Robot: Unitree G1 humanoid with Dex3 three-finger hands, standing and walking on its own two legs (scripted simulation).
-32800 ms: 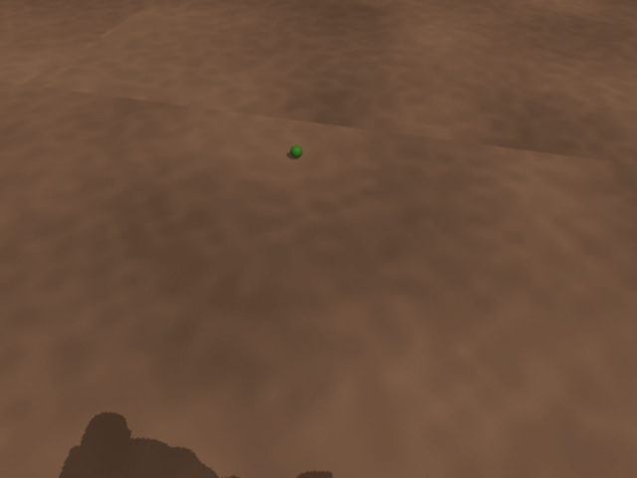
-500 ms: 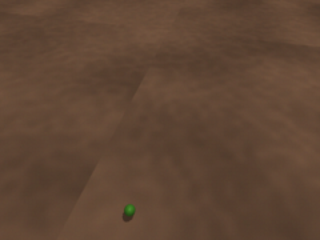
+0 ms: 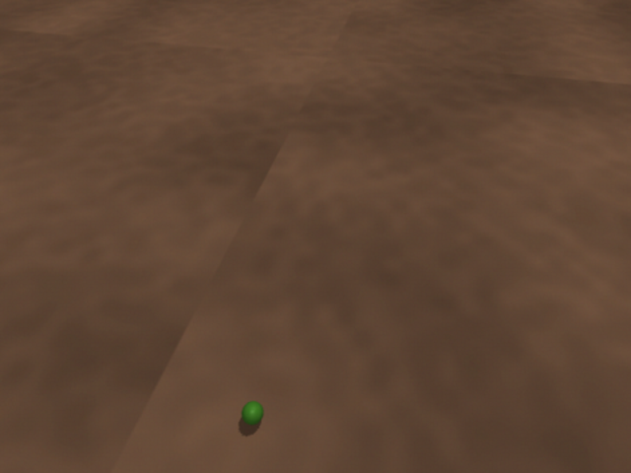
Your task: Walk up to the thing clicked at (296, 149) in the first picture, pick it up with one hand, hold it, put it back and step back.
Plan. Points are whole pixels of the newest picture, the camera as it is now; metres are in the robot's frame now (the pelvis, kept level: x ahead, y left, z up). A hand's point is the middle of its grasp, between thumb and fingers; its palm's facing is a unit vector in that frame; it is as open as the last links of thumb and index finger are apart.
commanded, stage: stand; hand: left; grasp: from above
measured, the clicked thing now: (252, 412) +0.47 +0.23 -0.75
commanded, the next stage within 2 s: step back in 1.42 s
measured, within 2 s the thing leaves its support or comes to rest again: neither
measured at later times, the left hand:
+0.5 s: hand out of the picture +0.08 +0.23 -0.16, palm faces +0.01 -0.95 -0.32, open 7.4 cm
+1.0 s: hand out of the picture +0.09 +0.24 -0.15, palm faces -0.01 -0.94 -0.34, open 7.4 cm
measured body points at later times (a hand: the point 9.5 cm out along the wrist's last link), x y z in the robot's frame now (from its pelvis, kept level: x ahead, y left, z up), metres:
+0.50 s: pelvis +0.02 +0.00 +0.00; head +0.02 -0.01 +0.45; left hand +0.08 +0.28 -0.14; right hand +0.08 -0.29 -0.14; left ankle +0.03 +0.13 -0.74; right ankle +0.02 -0.13 -0.74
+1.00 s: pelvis +0.02 -0.01 +0.00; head +0.03 -0.01 +0.45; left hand +0.09 +0.29 -0.13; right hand +0.09 -0.30 -0.14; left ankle +0.03 +0.13 -0.74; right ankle +0.02 -0.13 -0.74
